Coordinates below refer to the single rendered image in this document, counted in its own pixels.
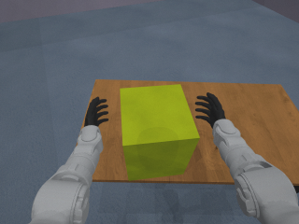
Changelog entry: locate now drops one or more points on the table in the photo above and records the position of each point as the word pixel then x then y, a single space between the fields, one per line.
pixel 264 114

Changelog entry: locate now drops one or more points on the right robot upper arm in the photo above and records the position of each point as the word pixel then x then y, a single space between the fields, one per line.
pixel 267 195

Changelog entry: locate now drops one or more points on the robot right hand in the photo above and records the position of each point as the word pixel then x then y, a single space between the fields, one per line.
pixel 214 108

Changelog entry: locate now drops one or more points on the robot right forearm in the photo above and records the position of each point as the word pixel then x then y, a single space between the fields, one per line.
pixel 235 152

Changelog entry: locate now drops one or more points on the left robot upper arm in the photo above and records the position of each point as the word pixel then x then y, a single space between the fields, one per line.
pixel 62 202

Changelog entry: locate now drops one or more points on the carton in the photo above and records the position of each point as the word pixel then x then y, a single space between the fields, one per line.
pixel 158 132

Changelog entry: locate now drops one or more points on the robot left hand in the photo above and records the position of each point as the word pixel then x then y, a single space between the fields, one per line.
pixel 92 115

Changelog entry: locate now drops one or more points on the robot left forearm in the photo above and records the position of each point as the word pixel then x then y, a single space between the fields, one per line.
pixel 82 163

